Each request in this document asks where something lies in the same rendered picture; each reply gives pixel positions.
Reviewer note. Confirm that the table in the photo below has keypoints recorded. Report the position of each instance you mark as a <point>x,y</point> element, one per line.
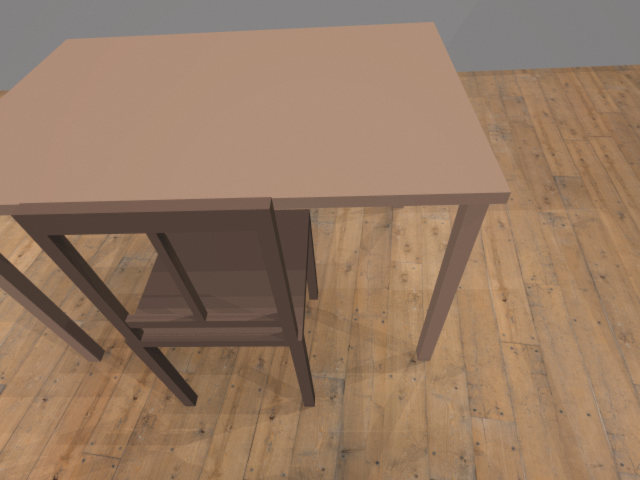
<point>324,117</point>

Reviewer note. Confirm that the chair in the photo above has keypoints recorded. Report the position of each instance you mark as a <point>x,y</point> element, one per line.
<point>230,272</point>

